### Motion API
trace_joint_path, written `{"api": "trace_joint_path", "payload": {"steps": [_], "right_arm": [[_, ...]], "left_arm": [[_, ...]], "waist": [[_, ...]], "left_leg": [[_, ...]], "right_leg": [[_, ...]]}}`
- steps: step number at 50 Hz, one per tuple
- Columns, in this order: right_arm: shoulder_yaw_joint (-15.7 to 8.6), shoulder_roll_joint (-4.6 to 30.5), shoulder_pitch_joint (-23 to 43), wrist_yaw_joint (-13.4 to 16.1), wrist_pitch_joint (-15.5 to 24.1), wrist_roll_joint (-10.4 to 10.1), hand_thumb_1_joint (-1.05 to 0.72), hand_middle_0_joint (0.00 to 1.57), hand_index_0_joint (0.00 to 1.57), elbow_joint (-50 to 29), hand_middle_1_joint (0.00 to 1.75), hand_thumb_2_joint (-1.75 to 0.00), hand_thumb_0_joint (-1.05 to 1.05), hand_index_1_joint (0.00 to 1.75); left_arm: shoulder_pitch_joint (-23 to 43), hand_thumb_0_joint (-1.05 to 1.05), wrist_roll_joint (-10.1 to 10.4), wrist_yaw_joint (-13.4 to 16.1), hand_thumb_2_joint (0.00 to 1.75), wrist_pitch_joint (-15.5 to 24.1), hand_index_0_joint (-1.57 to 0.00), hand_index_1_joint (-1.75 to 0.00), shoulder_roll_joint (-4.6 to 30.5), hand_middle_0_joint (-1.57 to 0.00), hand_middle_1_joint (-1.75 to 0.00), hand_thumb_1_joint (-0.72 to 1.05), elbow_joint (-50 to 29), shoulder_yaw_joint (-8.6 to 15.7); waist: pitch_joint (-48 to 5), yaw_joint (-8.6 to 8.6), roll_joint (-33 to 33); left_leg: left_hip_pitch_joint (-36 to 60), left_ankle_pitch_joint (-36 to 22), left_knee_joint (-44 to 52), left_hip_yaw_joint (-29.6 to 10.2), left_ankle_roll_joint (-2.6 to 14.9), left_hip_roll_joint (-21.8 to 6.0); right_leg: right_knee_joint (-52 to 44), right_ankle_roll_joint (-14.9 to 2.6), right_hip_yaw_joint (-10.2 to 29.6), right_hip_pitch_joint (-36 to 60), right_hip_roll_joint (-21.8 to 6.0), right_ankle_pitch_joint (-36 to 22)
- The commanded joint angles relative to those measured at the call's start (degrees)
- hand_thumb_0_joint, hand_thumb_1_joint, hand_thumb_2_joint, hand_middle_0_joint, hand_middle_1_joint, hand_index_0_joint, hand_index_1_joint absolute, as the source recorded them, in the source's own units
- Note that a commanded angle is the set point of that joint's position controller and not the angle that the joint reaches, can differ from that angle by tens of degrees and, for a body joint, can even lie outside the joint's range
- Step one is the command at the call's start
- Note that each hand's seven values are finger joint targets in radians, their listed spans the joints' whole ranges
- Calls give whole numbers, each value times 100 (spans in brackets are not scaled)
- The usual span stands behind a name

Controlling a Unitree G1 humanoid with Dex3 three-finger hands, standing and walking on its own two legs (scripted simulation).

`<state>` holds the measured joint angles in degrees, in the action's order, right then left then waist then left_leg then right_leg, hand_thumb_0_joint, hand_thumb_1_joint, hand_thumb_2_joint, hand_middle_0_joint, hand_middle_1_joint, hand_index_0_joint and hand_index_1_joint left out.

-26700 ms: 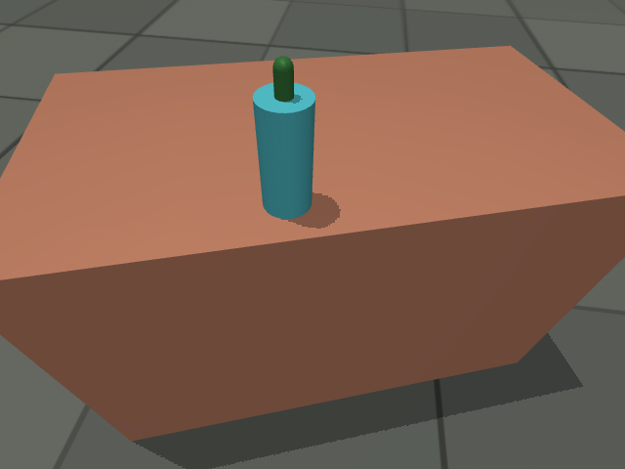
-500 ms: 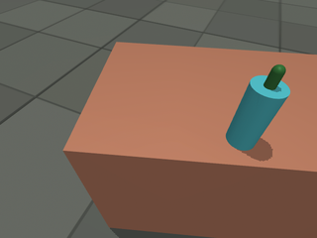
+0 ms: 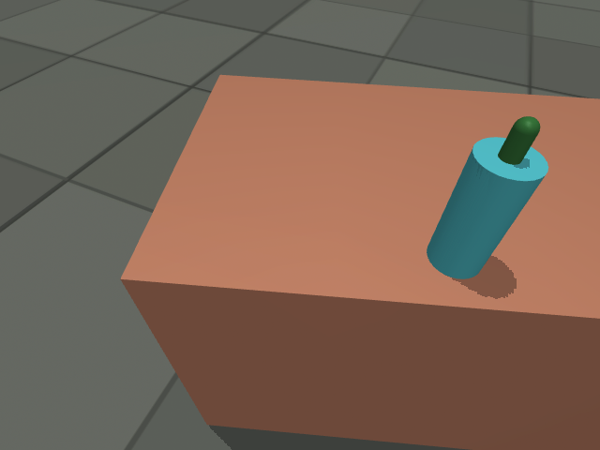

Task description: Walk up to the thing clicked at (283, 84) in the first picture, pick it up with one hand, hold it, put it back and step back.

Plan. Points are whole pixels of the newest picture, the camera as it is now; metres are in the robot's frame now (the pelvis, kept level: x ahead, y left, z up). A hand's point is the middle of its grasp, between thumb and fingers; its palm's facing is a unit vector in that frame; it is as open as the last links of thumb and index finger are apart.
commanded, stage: stand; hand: right
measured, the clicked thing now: (485, 200) +0.42 -0.23 +0.14
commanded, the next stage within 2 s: step back in 1.96 s
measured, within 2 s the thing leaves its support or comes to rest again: neither
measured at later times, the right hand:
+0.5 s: hand out of the picture +0.07 -0.26 -0.16, palm faces -0.05 +0.93 -0.35, open 7.4 cm
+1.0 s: hand out of the picture +0.07 -0.25 -0.16, palm faces -0.05 +0.93 -0.35, open 7.4 cm
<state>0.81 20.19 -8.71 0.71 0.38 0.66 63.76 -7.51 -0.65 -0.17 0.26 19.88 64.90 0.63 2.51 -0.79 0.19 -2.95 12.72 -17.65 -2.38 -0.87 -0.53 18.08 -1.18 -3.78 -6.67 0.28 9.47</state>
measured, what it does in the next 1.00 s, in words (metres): stands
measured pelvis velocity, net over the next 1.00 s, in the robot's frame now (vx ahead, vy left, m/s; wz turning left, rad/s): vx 0.00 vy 0.00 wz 0.01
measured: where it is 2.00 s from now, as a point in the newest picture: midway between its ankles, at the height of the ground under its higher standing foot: outside the picture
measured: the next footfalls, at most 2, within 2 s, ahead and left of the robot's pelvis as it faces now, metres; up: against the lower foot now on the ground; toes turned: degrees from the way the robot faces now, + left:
none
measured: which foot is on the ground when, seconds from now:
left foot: down 0.00-1.00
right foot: down 0.00-1.00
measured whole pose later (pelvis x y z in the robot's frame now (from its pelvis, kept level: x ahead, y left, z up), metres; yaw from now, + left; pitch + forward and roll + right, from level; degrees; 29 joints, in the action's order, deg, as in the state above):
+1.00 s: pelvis +0.00 +0.00 +0.00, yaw +0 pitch -2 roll +0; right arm 0.8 20.1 -8.1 0.8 0.3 0.5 63.4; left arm -6.9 -0.5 0.0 0.4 19.7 64.7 0.5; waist 2.7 -0.9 0.4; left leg -2.6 13.0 -17.6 -2.7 -1.1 -0.6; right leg 18.2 -1.3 -4.1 -6.2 0.4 10.0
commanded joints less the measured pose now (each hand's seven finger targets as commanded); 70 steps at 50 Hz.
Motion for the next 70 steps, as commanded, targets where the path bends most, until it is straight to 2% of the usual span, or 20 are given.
{"api": "trace_joint_path", "payload": {"steps": [1, 2, 5, 10, 11, 18, 23, 26, 30, 33, 38, 41, 45, 59, 61, 63, 66, 70], "right_arm": [[-221, 1218, 209, 53, 136, 15, -90, 20, 20, -336, 30, -90, 0, 30], [-232, 1228, 193, 55, 139, 11, -90, 20, 20, -353, 30, -90, 0, 30], [-224, 1236, 201, 54, 145, 7, -90, 20, 20, -334, 30, -90, 0, 30], [-222, 1208, 175, 56, 119, 13, -90, 20, 20, -307, 30, -90, 0, 30], [-220, 1222, 125, 56, 126, 17, -90, 20, 20, -315, 30, -90, 0, 30], [-225, 1193, 164, 58, 139, 5, -90, 20, 20, -346, 30, -90, 0, 30], [-215, 1179, 175, 57, 116, 8, -90, 20, 20, -344, 30, -90, 0, 30], [-223, 1219, 193, 62, 130, 6, -90, 20, 20, -359, 30, -90, 0, 30], [-217, 1185, 190, 63, 118, 2, -90, 20, 20, -370, 30, -90, 0, 30], [-222, 1177, 198, 68, 116, 8, -90, 20, 20, -367, 30, -90, 0, 30], [-213, 1176, 184, 66, 113, 3, -90, 20, 20, -359, 30, -90, 0, 30], [-211, 1167, 157, 58, 123, -3, -90, 20, 20, -375, 30, -90, 0, 30], [-214, 1187, 194, 64, 116, 6, -90, 20, 20, -372, 30, -90, 0, 30], [-229, 1176, 188, 46, 109, 16, -90, 20, 20, -366, 30, -90, 0, 30], [-246, 1198, 206, 49, 121, 12, -90, 20, 20, -381, 30, -90, 0, 30], [-237, 1183, 168, 52, 116, 16, -90, 20, 20, -362, 30, -90, 0, 30], [-229, 1180, 170, 54, 132, 10, -90, 20, 20, -354, 30, -90, 0, 30], [-231, 1179, 145, 52, 131, 2, -90, 20, 20, -332, 30, -90, 0, 30]], "left_arm": [[247, 0, 22, 54, 90, 135, -20, -30, 1218, -20, -30, 90, -320, 197], [248, 0, 18, 58, 90, 142, -20, -30, 1236, -20, -30, 90, -332, 200], [231, 0, 15, 62, 90, 152, -20, -30, 1202, -20, -30, 90, -327, 180], [244, 0, 29, 65, 90, 132, -20, -30, 1216, -20, -30, 90, -314, 181], [256, 0, 21, 61, 90, 133, -20, -30, 1245, -20, -30, 90, -323, 192], [225, 0, 37, 70, 90, 155, -20, -30, 1229, -20, -30, 90, -332, 184], [267, 0, 36, 74, 90, 149, -20, -30, 1217, -20, -30, 90, -330, 189], [263, 0, 28, 70, 90, 154, -20, -30, 1217, -20, -30, 90, -343, 191], [299, 0, 26, 75, 90, 150, -20, -30, 1217, -20, -30, 90, -342, 193], [272, 0, 21, 80, 90, 154, -20, -30, 1237, -20, -30, 90, -333, 196], [290, 0, 37, 71, 90, 147, -20, -30, 1198, -20, -30, 90, -333, 197], [268, 0, 36, 71, 90, 165, -20, -30, 1220, -20, -30, 90, -342, 196], [316, 0, 33, 73, 90, 147, -20, -30, 1207, -20, -30, 90, -352, 198], [264, 0, 27, 63, 90, 163, -20, -30, 1245, -20, -30, 90, -321, 203], [283, 0, 8, 68, 90, 166, -20, -30, 1227, -20, -30, 90, -342, 200], [261, 0, 22, 69, 90, 169, -20, -30, 1241, -20, -30, 90, -330, 196], [272, 0, 39, 71, 90, 167, -20, -30, 1238, -20, -30, 90, -335, 192], [254, 0, 45, 68, 90, 161, -20, -30, 1211, -20, -30, 90, -333, 174]], "waist": [[-245, 2, 22], [-406, 29, -6], [-375, 36, 19], [-187, 36, -9], [-311, 54, 3], [-428, 33, -40], [-315, 34, -38], [-390, 30, 43], [-366, 45, -3], [-392, 44, -63], [-282, 37, 46], [-415, 46, -22], [-328, 41, 3], [-218, 28, 3], [-379, 33, -10], [-334, 42, -6], [-390, 35, 14], [-352, 40, 5]], "left_leg": [[-470, -970, 324, -491, 216, -653], [-393, -1132, 286, -464, 206, -660], [-324, -1157, 264, -446, 209, -657], [-427, -837, 315, -460, 217, -637], [-419, -849, 317, -459, 207, -643], [-375, -1315, 216, -424, 179, -638], [-423, -1098, 252, -429, 162, -620], [-371, -1264, 203, -430, 188, -651], [-383, -1205, 224, -435, 173, -648], [-312, -1295, 186, -423, 156, -631], [-415, -1117, 227, -432, 172, -639], [-347, -1285, 207, -422, 172, -651], [-387, -1142, 254, -439, 176, -656], [-440, -784, 285, -455, 210, -637], [-420, -1058, 251, -461, 189, -649], [-404, -924, 264, -446, 197, -638], [-333, -1274, 233, -458, 180, -663], [-391, -1209, 253, -445, 167, -657]], "right_leg": [[-220, -44, 743, 399, -785, -810], [-184, -49, 726, 497, -795, -959], [-192, -35, 736, 405, -798, -1068], [-257, -37, 748, 261, -788, -660], [-236, -49, 757, 339, -789, -627], [-125, -61, 714, 547, -830, -1368], [-189, -53, 718, 469, -820, -1092], [-137, -63, 719, 523, -833, -1316], [-159, -49, 703, 507, -818, -1177], [-170, -51, 707, 482, -821, -1361], [-194, -58, 732, 469, -835, -1161], [-159, -66, 729, 581, -849, -1380], [-197, -55, 725, 481, -826, -1087], [-281, -38, 778, 354, -818, -681], [-202, -52, 723, 523, -827, -1013], [-229, -48, 743, 418, -832, -916], [-139, -62, 719, 480, -841, -1245], [-163, -53, 723, 476, -825, -1137]]}}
